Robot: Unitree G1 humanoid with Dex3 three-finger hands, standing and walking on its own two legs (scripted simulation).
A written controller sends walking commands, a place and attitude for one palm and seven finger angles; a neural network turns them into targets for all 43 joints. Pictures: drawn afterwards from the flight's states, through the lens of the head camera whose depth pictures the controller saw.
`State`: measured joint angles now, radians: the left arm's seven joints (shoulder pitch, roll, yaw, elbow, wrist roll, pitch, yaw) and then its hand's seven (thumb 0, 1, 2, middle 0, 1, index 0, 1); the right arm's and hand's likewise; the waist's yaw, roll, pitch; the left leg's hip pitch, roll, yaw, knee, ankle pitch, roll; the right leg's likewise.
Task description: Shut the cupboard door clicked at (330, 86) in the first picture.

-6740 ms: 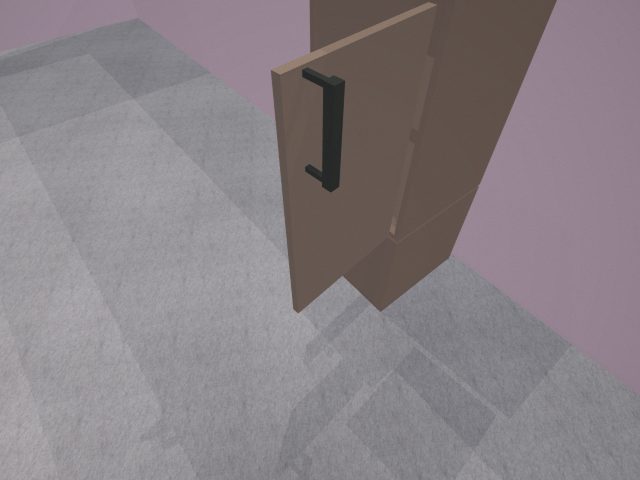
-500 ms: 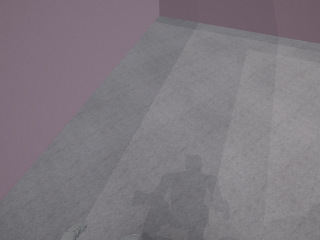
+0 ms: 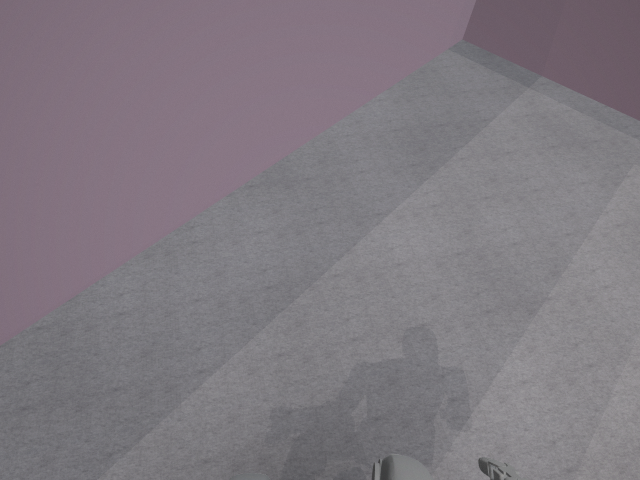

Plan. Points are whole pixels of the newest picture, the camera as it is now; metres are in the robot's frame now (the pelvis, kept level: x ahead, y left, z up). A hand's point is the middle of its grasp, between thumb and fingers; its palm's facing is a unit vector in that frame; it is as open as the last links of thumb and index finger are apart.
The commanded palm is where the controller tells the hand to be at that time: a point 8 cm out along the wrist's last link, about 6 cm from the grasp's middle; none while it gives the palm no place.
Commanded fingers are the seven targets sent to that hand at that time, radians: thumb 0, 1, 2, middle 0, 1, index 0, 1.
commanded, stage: walk to a spot facing it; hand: left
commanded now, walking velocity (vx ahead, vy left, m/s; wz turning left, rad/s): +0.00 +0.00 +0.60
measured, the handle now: out of the picture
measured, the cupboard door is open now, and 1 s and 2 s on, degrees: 96 96 96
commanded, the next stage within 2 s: none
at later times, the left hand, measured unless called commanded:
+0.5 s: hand out of the picture +0.05 +0.16 -0.16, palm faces +0.33 -0.91 -0.24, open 7.3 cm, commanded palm none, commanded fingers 0.00 0.90 0.90 -0.20 -0.30 -0.20 -0.30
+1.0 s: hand out of the picture +0.04 +0.17 -0.15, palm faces +0.58 -0.77 -0.28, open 7.4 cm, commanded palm none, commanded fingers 0.00 0.90 0.90 -0.20 -0.30 -0.20 -0.30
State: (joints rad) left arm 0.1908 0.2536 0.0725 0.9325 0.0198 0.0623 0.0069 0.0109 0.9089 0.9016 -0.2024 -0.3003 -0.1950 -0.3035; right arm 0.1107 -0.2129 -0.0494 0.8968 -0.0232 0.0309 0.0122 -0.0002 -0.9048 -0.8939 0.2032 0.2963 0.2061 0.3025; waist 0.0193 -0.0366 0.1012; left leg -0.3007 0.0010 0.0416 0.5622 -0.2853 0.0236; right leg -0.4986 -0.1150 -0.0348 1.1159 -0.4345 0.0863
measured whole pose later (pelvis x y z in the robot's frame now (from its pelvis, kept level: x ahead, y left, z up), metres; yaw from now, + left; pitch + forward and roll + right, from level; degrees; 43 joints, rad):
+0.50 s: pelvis +0.04 -0.05 +0.01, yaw +20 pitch +1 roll +2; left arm 0.20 0.19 0.04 0.89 0.03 0.00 0.02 0.00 0.92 0.90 -0.21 -0.30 -0.20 -0.30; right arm 0.13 -0.24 -0.07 0.95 -0.01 0.08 0.04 0.00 -0.91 -0.89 0.20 0.30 0.20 0.30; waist -0.01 -0.02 0.12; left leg -0.42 0.03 0.09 0.83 -0.43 -0.07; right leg -0.19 -0.15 -0.24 0.54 -0.35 0.01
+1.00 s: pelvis +0.08 -0.05 +0.00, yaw +37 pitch +1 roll +1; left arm 0.16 0.20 0.04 0.86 0.02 0.00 0.02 0.01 0.91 0.90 -0.20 -0.30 -0.20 -0.30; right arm 0.16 -0.24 -0.08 0.93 -0.02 0.07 0.02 0.00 -0.90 -0.89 0.20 0.30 0.21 0.30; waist -0.01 0.04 0.09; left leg -0.43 -0.04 -0.07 0.88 -0.48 -0.03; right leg -0.31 -0.06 -0.08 0.62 -0.33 0.01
